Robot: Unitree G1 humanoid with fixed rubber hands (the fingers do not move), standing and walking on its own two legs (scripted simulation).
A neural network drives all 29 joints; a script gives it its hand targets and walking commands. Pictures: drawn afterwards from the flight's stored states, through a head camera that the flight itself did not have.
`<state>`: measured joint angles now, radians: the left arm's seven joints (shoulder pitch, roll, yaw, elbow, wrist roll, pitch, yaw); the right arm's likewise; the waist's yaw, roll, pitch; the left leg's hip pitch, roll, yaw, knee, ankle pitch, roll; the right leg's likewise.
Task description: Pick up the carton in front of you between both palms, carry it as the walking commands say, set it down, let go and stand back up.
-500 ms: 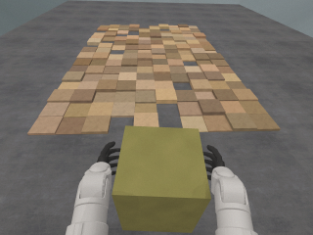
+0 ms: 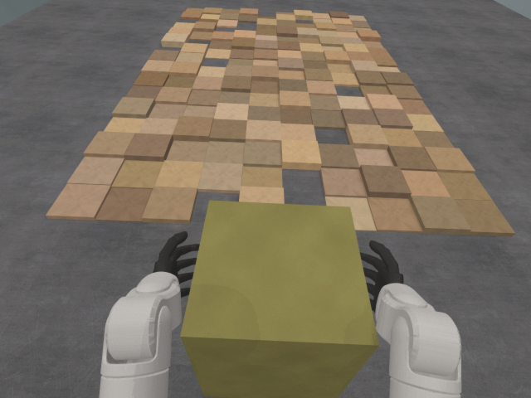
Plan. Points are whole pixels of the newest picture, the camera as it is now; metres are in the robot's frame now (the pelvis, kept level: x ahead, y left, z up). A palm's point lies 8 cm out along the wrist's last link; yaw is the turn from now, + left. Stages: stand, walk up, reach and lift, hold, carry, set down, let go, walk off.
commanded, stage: carry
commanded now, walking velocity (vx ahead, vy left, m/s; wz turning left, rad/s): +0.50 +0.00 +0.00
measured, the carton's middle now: (274, 305) +0.28 +0.00 +0.01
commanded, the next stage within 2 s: none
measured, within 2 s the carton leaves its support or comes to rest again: neither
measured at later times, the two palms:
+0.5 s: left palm (219, 153) +0.60 +0.13 +0.06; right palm (359, 164) +0.59 -0.17 +0.06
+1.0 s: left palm (231, 60) +0.97 +0.15 +0.11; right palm (336, 66) +0.96 -0.15 +0.12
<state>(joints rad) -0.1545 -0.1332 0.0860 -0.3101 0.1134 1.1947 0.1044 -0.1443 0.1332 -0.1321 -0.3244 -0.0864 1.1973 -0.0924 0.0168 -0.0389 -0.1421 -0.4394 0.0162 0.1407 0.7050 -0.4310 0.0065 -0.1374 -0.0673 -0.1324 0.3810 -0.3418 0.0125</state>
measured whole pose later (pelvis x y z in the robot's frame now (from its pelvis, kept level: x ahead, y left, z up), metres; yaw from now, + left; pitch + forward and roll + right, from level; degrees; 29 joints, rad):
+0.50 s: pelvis +0.33 -0.02 -0.03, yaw +0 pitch +3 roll -2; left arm -0.17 -0.13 0.10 -0.32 0.12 1.20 0.09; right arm -0.16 0.13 -0.12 -0.33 -0.11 1.21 -0.09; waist -0.01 0.04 -0.08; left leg 0.04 0.10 0.17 0.59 -0.50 -0.02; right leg -0.50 -0.02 -0.26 0.53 -0.06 -0.09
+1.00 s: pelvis +0.66 +0.00 -0.03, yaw -1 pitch +2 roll +1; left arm -0.36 -0.08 0.14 -0.36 0.07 1.24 0.12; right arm -0.37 0.10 -0.14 -0.35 -0.07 1.24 -0.12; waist -0.01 -0.03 -0.06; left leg -0.51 0.03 0.21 0.57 -0.08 0.09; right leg 0.03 -0.08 -0.19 0.57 -0.53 0.01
